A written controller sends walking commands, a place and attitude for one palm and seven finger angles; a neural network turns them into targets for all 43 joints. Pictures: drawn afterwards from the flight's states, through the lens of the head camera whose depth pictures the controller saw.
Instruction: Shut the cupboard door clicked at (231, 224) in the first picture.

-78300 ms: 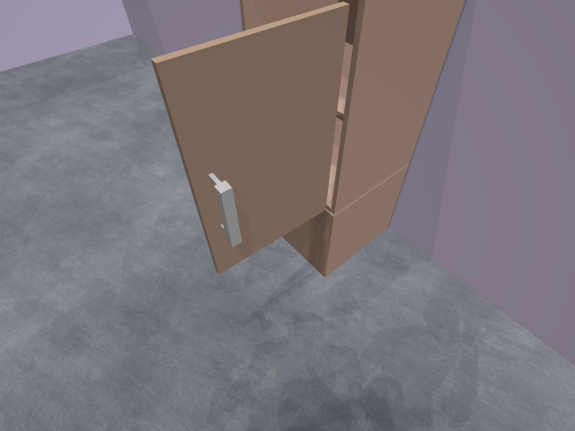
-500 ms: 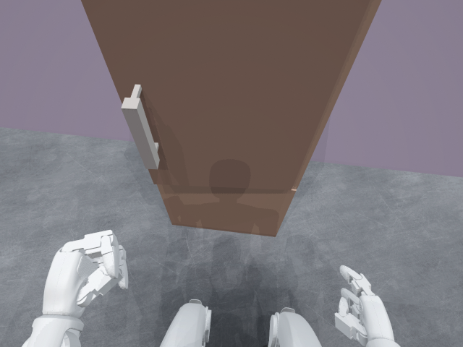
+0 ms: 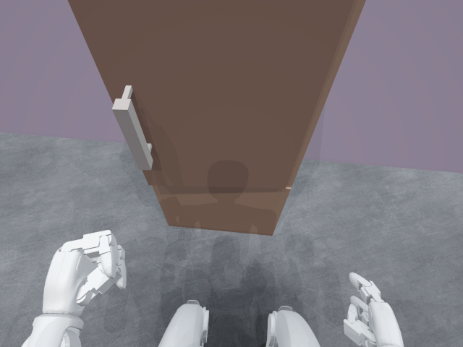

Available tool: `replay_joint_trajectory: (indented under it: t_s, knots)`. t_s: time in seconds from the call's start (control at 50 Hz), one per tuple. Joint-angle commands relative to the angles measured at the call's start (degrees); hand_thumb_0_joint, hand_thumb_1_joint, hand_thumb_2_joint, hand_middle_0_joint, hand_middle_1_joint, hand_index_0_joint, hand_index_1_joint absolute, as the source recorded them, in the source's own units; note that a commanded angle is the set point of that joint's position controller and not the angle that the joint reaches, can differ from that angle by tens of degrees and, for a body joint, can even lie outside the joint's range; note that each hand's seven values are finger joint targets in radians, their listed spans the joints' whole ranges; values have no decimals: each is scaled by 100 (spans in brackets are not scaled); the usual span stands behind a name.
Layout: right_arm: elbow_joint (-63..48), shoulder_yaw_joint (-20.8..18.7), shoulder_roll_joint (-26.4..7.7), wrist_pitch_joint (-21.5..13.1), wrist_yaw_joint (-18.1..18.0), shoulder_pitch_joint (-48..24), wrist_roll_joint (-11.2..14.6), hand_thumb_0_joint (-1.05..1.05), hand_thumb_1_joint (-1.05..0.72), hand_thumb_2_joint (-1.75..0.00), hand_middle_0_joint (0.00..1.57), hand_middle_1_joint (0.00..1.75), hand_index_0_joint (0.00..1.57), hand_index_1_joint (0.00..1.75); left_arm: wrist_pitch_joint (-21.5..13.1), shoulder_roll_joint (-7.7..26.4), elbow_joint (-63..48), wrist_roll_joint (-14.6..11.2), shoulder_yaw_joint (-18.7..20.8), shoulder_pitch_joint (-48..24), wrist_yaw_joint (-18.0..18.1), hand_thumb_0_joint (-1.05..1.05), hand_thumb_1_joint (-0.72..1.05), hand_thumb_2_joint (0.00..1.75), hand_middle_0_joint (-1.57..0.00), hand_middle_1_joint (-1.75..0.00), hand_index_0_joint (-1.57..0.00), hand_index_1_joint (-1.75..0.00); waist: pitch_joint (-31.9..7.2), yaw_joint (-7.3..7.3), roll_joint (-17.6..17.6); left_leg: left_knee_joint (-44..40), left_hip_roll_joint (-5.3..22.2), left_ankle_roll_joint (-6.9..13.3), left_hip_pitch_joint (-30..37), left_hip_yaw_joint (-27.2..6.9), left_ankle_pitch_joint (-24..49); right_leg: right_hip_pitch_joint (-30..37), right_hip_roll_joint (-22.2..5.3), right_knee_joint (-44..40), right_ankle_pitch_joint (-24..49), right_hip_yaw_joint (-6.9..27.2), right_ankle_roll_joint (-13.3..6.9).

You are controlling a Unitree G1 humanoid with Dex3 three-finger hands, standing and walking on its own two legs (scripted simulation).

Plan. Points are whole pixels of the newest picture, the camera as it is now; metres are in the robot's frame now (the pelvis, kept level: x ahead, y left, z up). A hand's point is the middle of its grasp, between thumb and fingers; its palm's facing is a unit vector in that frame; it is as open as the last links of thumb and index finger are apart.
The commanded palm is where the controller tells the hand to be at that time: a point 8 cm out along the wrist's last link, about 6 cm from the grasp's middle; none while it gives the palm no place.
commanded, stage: bring the fist close to the handle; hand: left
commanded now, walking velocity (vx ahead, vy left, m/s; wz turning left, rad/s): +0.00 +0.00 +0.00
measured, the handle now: (137, 130) +0.50 +0.23 +0.04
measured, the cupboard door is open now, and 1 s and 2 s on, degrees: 5 5 1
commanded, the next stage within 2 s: push the door shut along its arc in 1.46 s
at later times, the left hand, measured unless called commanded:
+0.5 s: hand (132, 230) +0.29 +0.18 +0.05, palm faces +0.02 -1.00 -0.03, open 3.1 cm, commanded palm +0.27 +0.24 +0.04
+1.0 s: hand (135, 185) +0.37 +0.20 +0.04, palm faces +0.05 -1.00 -0.02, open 3.1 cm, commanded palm +0.36 +0.25 +0.04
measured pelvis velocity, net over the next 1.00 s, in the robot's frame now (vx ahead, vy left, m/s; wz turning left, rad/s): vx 0.00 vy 0.01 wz -0.01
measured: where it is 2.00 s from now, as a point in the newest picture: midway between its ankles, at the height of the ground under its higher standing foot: outside the picture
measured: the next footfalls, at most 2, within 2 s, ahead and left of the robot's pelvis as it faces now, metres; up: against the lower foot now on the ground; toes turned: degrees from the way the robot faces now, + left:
none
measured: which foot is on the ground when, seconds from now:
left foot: down 0.00-1.00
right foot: down 0.00-1.00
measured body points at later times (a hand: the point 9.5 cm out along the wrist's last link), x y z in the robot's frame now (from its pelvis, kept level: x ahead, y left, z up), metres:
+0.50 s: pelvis +0.00 +0.01 +0.00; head +0.09 +0.01 +0.44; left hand +0.28 +0.23 +0.05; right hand +0.17 -0.23 -0.09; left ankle +0.03 +0.12 -0.62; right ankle +0.04 -0.11 -0.62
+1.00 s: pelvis +0.00 +0.01 +0.01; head +0.10 +0.02 +0.44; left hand +0.36 +0.25 +0.04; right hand +0.13 -0.25 -0.10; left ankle +0.03 +0.12 -0.62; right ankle +0.04 -0.11 -0.62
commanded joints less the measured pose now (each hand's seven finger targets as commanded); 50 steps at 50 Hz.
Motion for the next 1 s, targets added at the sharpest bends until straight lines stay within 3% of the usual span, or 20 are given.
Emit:
replay_joint_trajectory:
  t_s: [0.0,0.04,0.08,0.14,0.26,0.38,0.48,0.54,0.56,0.62,0.72,0.78,0.8,0.82,0.88,0.9,0.92,0.98]
  knots:
    - [-898,-319,-727,-305,-66,-210,-10,0,-90,-90,20,30,20,30,-415,693,-1268,-102,411,-122,2,0,90,90,-130,-150,-130,-150,-1351,-4,121,-1169,-225,147,694,-22,1109,1336,197,-1150,680,424,-37]
    - [-903,-311,-716,-290,-62,-191,-11,0,-90,-90,20,30,20,30,-398,642,-1199,-115,395,-106,7,0,90,90,-130,-150,-130,-150,-1260,-25,51,-1172,-229,141,666,-25,1105,1324,202,-1160,699,404,-33]
    - [-820,-290,-752,-309,-85,-148,-36,0,-90,-90,20,30,20,30,-436,714,-1188,-75,384,-635,35,0,90,90,-130,-150,-130,-150,-1232,-146,45,-1079,-216,163,610,-67,1081,1151,228,-1091,673,382,-31]
    - [-752,-280,-790,-322,-91,-137,-29,0,-90,-90,20,30,20,30,-421,710,-881,-61,401,-977,11,0,90,90,-130,-150,-130,-150,-1177,-165,11,-1070,-217,146,564,-73,929,1029,215,-1106,517,388,-31]
    - [-720,-283,-823,-321,-66,-97,-15,0,-90,-90,20,30,20,30,-219,714,-832,-28,333,-1413,-30,0,90,90,-130,-150,-130,-150,-1644,-84,285,-1196,-213,138,911,-80,1276,1184,204,-1028,965,316,-48]
    - [-676,-273,-827,-232,-24,-25,-35,0,-90,-90,20,30,20,30,-46,667,-414,113,296,-1920,247,0,90,90,-130,-150,-130,-150,-1566,-138,93,-1305,-197,133,956,-121,1353,1172,214,-1043,1049,231,-41]
    - [-565,-272,-832,-126,-8,-23,-48,0,-90,-90,20,30,20,30,-162,888,132,172,604,-2524,375,0,90,90,-130,-150,-130,-150,-1561,-133,-57,-1303,-212,147,755,-30,1173,1351,193,-1169,900,361,-20]
    - [-468,-284,-837,-98,4,-12,-45,0,-90,-90,20,30,20,30,-285,850,297,181,576,-2914,322,0,90,90,-130,-150,-130,-150,-1668,-144,105,-1348,-197,125,926,-15,1308,1354,183,-1141,1104,351,-34]
    - [-459,-287,-843,-95,12,-18,-44,0,-90,-90,20,30,20,30,-301,761,383,188,467,-2942,284,0,90,90,-130,-150,-130,-150,-1708,-160,155,-1350,-197,127,992,-1,1348,1332,180,-1148,1155,355,-35]
    - [-332,-284,-881,-69,-12,56,-36,0,-90,-90,20,30,20,30,-317,916,724,167,567,-3507,221,0,90,90,-130,-150,-130,-150,-1654,-262,83,-1309,-185,139,912,2,1315,1310,183,-1181,1169,389,-13]
    - [-209,-301,-895,-39,-19,120,-35,0,-90,-90,20,30,20,30,-358,972,1198,130,691,-4038,135,0,90,90,-130,-150,-130,-150,-1881,-245,120,-1295,-189,132,977,31,1486,1400,174,-1142,1394,418,-8]
    - [-185,-305,-924,1,-16,181,-22,0,-90,-90,20,30,20,30,-394,1238,1483,126,939,-4192,107,0,90,90,-130,-150,-130,-150,-1951,-212,89,-1311,-187,133,916,32,1562,1511,197,-1123,1468,440,-20]
    - [-159,-310,-911,18,-9,167,-21,0,-90,-90,20,30,20,30,-406,1160,1571,152,901,-4268,95,0,90,90,-130,-150,-130,-150,-1970,-192,130,-1323,-175,120,975,42,1631,1467,181,-1095,1557,426,-22]
    - [-140,-307,-911,24,2,182,-26,0,-90,-90,20,30,20,30,-413,1048,1596,165,745,-4531,81,0,90,90,-130,-150,-130,-150,-1948,-284,191,-1311,-171,120,1004,40,1592,1377,176,-1100,1533,419,-7]
    - [-69,-309,-957,53,-25,286,-24,0,-90,-90,20,30,20,30,-440,1261,2016,170,932,-5009,77,0,90,90,-130,-150,-130,-150,-1867,-364,-20,-1273,-170,144,890,18,1492,1329,196,-1144,1419,435,-2]
    - [-32,-311,-966,74,-26,275,-24,0,-90,-90,20,30,20,30,-460,1357,2120,205,1019,-5090,73,0,90,90,-130,-150,-130,-150,-1965,-298,63,-1288,-154,121,922,18,1499,1322,182,-1105,1427,442,-9]
    - [-24,-303,-946,77,-21,284,-32,0,-90,-90,20,30,20,30,-475,1217,2153,222,862,-5343,58,0,90,90,-130,-150,-130,-150,-1997,-360,164,-1263,-165,127,955,34,1544,1302,173,-1097,1503,456,-5]
    - [32,-315,-984,103,-22,393,-32,0,-90,-90,20,30,20,30,-524,1433,2406,231,1036,-5673,63,0,90,90,-130,-150,-130,-150,-2122,-378,99,-1253,-151,129,1008,-10,1628,1283,197,-1071,1533,425,-18]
